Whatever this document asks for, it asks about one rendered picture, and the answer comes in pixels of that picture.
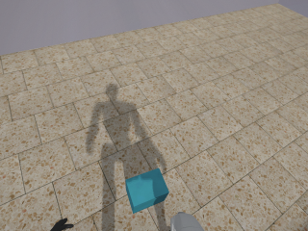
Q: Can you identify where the robot left hand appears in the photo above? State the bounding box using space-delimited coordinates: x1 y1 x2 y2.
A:
50 218 74 231

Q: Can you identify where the carton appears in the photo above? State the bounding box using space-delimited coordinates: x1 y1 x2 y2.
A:
125 168 169 214

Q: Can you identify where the right robot thigh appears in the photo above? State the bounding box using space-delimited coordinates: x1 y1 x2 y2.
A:
170 213 204 231

